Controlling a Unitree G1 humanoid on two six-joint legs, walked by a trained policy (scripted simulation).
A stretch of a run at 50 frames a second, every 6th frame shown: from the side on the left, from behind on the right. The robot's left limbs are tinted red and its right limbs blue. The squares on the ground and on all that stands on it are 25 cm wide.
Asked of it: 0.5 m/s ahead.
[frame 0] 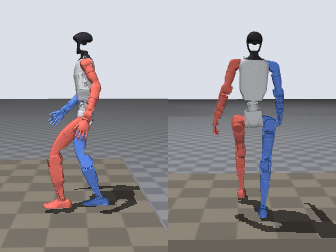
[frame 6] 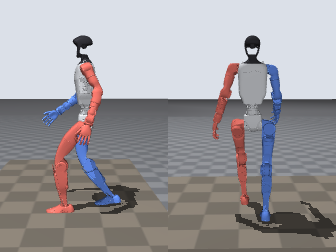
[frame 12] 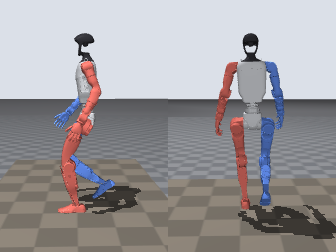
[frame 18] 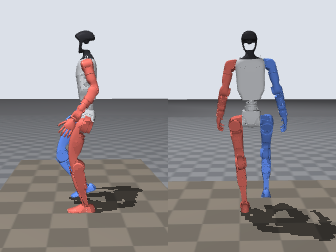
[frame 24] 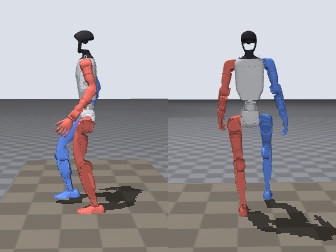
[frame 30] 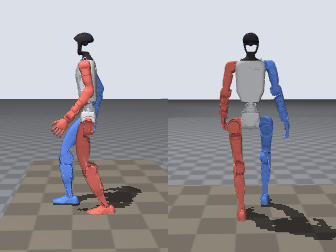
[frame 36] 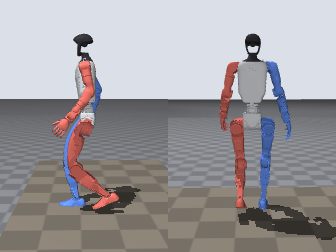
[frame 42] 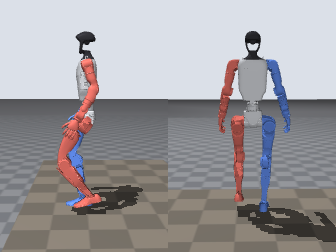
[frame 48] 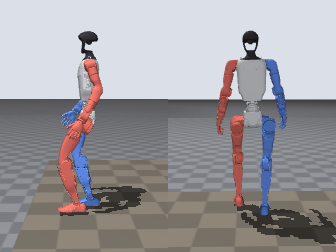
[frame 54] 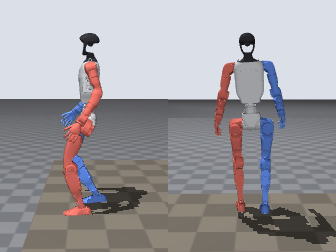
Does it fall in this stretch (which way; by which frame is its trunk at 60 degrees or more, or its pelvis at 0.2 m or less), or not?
no
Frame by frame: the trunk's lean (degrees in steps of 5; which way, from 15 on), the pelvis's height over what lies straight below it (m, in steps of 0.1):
0: 5, 0.8
6: 5, 0.7
12: 5, 0.8
18: 5, 0.8
24: 5, 0.8
30: 5, 0.8
36: 5, 0.8
42: 0, 0.8
48: 0, 0.8
54: 5, 0.8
